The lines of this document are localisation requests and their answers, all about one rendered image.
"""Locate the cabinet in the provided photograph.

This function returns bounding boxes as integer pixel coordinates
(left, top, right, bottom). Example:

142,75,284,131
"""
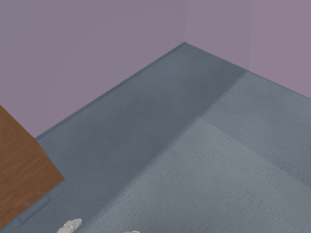
0,105,64,229

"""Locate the left robot hand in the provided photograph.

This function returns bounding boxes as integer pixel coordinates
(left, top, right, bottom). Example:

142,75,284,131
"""
56,218,82,233

